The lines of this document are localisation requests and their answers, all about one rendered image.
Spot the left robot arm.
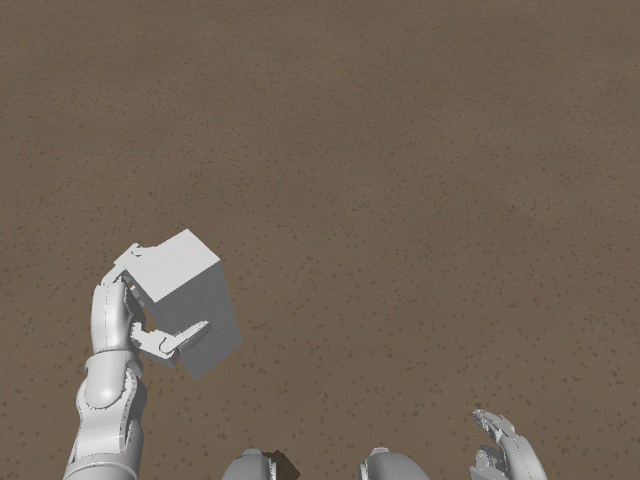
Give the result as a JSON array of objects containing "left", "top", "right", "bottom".
[{"left": 63, "top": 349, "right": 147, "bottom": 480}]

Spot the right robot hand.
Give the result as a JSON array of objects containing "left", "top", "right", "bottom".
[{"left": 470, "top": 409, "right": 548, "bottom": 480}]

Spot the carton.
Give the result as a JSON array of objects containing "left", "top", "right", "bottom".
[{"left": 124, "top": 229, "right": 243, "bottom": 381}]

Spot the left robot hand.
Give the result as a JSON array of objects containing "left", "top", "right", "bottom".
[{"left": 91, "top": 243, "right": 211, "bottom": 368}]

